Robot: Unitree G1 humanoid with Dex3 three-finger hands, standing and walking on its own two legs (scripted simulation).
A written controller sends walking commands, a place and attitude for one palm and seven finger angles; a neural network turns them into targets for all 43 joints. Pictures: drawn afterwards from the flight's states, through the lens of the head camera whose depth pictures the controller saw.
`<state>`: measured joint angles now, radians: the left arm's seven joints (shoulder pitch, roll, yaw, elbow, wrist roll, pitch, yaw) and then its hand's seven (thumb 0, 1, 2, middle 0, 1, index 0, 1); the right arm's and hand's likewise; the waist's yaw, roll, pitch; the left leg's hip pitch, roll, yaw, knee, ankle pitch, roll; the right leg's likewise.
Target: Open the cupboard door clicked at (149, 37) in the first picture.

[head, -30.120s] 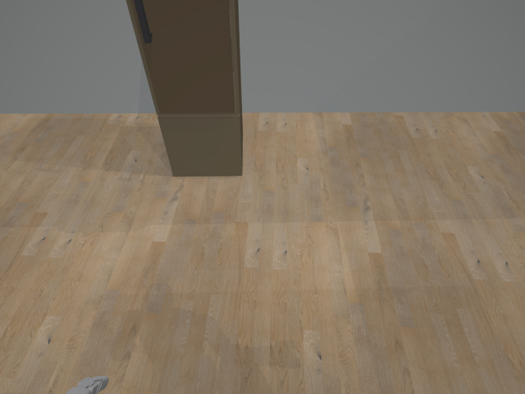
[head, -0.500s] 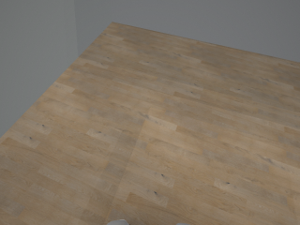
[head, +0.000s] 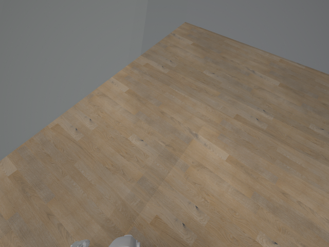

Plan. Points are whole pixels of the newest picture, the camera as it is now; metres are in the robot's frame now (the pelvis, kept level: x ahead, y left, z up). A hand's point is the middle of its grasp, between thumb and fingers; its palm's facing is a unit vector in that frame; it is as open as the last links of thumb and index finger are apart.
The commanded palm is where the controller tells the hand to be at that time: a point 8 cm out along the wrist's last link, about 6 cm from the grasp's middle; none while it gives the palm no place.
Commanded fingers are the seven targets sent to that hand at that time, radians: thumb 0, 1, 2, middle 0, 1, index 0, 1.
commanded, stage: turn to face it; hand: left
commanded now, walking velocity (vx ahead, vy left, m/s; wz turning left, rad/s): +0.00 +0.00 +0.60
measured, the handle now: out of the picture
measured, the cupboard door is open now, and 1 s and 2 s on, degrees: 53 53 53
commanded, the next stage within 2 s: none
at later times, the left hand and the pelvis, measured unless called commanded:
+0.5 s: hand out of the picture +0.06 +0.19 -0.15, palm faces +0.30 -0.91 -0.30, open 7.3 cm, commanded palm none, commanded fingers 0.00 0.90 0.90 -0.20 -0.30 -0.20 -0.30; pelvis +0.03 -0.04 -0.01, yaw +18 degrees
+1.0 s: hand out of the picture +0.01 +0.20 -0.16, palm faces +0.58 -0.77 -0.25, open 7.4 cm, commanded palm none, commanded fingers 0.00 0.90 0.90 -0.20 -0.30 -0.20 -0.30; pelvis +0.05 -0.04 +0.00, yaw +35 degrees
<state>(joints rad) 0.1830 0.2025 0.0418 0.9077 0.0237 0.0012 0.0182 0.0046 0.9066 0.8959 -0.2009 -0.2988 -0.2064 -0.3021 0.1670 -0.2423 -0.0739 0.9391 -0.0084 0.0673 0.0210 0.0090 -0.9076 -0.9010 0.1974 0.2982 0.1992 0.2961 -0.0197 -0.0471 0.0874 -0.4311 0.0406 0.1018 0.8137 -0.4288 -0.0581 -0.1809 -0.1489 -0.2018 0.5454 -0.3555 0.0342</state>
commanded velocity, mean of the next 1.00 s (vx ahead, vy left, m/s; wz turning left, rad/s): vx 0.00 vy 0.00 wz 0.60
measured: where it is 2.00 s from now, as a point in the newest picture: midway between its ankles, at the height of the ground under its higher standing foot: outside the picture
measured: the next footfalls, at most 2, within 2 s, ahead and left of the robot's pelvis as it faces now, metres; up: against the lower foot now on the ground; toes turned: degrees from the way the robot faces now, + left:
left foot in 0.06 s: +0.07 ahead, +0.13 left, +0.00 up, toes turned +9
right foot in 0.42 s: +0.10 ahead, -0.15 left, +0.00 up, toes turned +12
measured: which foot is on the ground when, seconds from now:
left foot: up 0.00-0.04, down 0.06-0.40, up 0.42-0.72, down 0.74-1.00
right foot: down 0.00-0.06, up 0.08-0.40, down 0.42-0.74, up 0.76-1.00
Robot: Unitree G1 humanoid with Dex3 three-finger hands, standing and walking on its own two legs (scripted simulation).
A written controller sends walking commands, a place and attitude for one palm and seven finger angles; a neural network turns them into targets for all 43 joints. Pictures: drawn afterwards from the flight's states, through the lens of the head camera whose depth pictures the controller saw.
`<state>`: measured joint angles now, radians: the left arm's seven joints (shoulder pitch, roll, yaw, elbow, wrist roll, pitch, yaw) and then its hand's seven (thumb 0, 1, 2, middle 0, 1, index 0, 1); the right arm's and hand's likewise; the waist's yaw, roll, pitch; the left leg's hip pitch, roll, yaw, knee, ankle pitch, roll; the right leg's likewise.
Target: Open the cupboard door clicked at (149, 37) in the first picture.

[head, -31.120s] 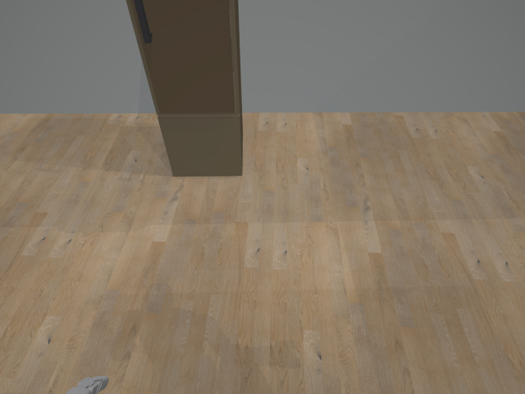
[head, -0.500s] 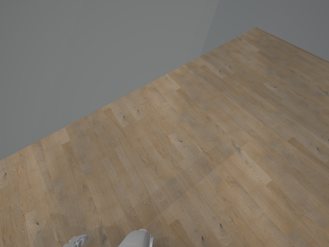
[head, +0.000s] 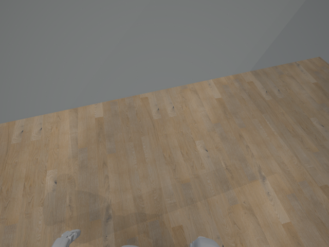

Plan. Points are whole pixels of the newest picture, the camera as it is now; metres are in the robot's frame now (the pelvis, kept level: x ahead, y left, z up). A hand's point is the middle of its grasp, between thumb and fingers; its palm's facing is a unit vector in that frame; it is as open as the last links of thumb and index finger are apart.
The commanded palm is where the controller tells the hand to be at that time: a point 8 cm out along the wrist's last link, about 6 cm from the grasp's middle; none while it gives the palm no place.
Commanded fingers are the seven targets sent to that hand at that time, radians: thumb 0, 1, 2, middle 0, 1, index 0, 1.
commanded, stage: turn to face it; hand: left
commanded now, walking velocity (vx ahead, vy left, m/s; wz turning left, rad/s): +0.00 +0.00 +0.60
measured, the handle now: out of the picture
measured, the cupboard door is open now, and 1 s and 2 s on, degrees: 53 53 53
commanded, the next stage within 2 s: take the last steps up to it in 1.98 s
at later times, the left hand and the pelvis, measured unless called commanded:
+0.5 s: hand out of the picture -0.01 +0.19 -0.19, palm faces +0.34 -0.92 -0.20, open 7.3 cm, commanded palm none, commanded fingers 0.00 0.90 0.90 -0.20 -0.30 -0.20 -0.30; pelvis +0.01 -0.02 -0.02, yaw +19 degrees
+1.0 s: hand out of the picture +0.03 +0.17 -0.15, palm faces +0.56 -0.78 -0.28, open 7.3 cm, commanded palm none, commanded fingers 0.00 0.90 0.90 -0.20 -0.30 -0.20 -0.30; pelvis +0.05 -0.05 +0.00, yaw +37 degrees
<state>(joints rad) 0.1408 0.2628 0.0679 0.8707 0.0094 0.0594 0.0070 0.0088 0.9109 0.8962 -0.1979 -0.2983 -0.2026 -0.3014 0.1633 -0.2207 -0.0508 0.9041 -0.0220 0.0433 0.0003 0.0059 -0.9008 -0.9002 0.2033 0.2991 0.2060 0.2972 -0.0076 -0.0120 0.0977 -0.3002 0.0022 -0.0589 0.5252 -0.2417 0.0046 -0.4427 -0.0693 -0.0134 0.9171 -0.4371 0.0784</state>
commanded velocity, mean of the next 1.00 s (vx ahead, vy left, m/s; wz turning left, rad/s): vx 0.00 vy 0.00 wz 0.60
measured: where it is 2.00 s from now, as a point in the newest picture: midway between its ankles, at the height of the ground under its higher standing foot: outside the picture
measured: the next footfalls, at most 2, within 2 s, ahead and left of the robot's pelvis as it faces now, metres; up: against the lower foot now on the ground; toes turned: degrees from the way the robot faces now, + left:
right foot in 0.12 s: +0.05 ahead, -0.16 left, +0.00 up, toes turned +2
left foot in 0.46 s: +0.02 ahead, +0.10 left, +0.00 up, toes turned +23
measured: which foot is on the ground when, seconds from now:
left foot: down 0.00-0.10, up 0.12-0.44, down 0.46-0.86, up 0.88-1.00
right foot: up 0.00-0.10, down 0.12-0.46, up 0.48-0.84, down 0.86-1.00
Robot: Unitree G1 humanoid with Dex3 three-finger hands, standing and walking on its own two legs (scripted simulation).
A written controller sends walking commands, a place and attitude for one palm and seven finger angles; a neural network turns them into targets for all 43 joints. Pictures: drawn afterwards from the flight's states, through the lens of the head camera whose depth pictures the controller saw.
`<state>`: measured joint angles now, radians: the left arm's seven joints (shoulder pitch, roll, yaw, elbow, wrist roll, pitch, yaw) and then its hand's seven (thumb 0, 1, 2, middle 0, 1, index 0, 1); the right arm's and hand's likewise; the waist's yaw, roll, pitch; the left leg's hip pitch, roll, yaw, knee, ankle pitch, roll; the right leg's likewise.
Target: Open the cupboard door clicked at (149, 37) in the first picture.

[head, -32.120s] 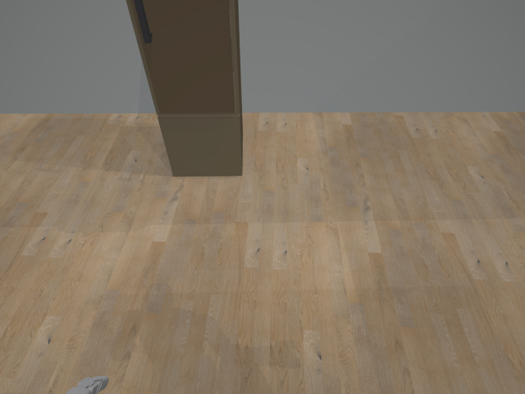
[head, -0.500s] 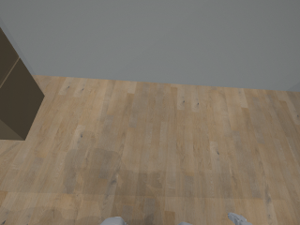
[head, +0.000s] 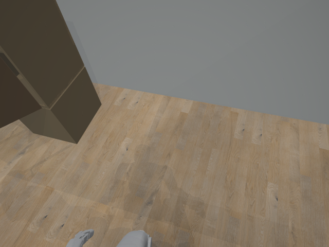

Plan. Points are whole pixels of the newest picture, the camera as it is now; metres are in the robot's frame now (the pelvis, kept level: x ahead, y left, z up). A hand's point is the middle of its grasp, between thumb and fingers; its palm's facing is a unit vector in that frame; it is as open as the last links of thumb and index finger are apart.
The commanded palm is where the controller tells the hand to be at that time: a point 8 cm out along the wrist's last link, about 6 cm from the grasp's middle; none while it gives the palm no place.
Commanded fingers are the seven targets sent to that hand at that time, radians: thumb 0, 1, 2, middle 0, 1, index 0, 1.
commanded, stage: turn to face it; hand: left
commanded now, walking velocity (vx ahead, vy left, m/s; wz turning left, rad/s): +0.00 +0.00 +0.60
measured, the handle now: out of the picture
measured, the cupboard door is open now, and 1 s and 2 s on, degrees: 53 53 53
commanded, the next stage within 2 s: take the last steps up to it in 0.98 s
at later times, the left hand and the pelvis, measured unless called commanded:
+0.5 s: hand out of the picture +0.06 +0.25 -0.16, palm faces +0.31 -0.92 -0.25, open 7.4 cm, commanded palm none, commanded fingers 0.00 0.90 0.90 -0.20 -0.30 -0.20 -0.30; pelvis +0.02 +0.01 +0.00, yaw +17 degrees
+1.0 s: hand out of the picture -0.03 +0.19 -0.19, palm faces +0.56 -0.81 -0.20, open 7.3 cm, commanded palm none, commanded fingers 0.00 0.90 0.90 -0.20 -0.30 -0.20 -0.30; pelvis +0.04 +0.01 -0.01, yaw +32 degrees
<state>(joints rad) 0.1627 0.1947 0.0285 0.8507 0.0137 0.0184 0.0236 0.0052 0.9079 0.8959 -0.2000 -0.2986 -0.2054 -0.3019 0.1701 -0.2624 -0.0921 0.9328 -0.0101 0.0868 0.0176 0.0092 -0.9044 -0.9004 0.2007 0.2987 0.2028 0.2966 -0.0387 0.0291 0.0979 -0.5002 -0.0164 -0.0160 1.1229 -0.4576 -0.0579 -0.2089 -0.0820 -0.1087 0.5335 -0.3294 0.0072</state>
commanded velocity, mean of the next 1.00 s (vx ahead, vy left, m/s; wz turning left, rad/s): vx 0.00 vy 0.00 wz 0.48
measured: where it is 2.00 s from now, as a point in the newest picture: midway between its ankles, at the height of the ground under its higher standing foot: outside the picture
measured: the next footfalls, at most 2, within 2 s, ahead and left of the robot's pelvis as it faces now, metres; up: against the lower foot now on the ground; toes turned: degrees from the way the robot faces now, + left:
left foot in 0.22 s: +0.05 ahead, +0.13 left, +0.00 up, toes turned +14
right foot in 0.62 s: +0.12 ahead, -0.13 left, +0.00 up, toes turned +20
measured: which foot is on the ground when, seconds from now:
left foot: up 0.00-0.20, down 0.22-0.62, up 0.64-0.90, down 0.92-1.00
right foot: down 0.00-0.22, up 0.24-0.60, down 0.62-0.94, up 0.96-1.00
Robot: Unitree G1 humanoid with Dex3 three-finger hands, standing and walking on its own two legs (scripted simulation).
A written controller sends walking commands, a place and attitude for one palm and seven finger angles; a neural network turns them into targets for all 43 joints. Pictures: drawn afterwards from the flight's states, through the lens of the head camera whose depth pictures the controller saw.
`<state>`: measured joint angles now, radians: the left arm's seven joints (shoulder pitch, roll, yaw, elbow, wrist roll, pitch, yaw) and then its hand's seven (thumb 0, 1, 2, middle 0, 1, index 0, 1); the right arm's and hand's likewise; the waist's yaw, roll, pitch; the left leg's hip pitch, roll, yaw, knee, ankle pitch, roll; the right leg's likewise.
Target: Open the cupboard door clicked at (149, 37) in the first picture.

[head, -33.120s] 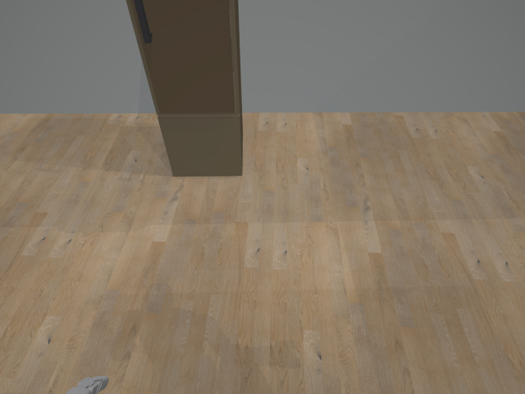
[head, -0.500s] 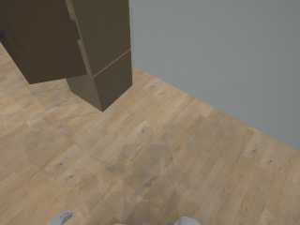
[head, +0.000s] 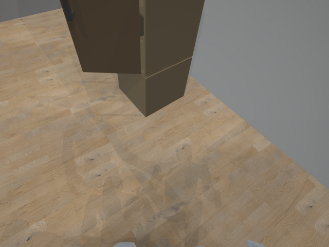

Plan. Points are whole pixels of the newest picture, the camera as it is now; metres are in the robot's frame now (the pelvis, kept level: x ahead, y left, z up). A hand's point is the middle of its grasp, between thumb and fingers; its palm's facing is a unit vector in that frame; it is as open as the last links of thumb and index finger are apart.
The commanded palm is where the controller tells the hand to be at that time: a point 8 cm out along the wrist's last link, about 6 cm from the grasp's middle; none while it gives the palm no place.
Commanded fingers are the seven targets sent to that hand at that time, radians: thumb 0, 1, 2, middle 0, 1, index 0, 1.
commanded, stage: take the last steps up to it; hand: left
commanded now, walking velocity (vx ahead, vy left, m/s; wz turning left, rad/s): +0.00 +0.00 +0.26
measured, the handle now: out of the picture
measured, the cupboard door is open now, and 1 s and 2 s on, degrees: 53 53 53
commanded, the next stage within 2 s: come to a stop and stand still in 1.46 s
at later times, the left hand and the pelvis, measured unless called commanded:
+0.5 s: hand out of the picture +0.00 +0.17 -0.14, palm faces +0.22 -0.95 -0.20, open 7.3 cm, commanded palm none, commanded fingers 0.00 0.90 0.90 -0.20 -0.30 -0.20 -0.30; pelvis +0.05 +0.00 +0.02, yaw +9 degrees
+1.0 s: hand (66, 182) +0.28 +0.30 -0.13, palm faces +0.16 -0.96 -0.21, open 7.3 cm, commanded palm none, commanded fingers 0.00 0.90 0.90 -0.20 -0.30 -0.20 -0.30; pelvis +0.20 +0.10 +0.01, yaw +8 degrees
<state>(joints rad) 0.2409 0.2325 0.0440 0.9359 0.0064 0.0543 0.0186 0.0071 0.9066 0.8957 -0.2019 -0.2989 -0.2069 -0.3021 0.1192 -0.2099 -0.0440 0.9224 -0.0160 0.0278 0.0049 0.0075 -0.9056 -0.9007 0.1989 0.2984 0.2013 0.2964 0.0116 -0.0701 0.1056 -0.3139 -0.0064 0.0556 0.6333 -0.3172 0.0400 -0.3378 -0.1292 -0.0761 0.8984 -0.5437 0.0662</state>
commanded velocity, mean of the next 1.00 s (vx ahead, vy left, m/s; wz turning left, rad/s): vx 0.28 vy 0.11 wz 0.09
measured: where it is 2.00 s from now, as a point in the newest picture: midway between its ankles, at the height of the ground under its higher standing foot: (134, 195)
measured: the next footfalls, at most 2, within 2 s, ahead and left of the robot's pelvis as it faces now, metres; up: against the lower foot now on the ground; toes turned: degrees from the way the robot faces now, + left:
right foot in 0.28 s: +0.05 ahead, -0.15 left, +0.00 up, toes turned +0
left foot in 0.66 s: +0.18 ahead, +0.20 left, +0.00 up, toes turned +17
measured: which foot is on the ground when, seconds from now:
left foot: down 0.00-0.28, up 0.30-0.64, down 0.66-1.00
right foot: up 0.00-0.26, down 0.28-0.66, up 0.68-1.00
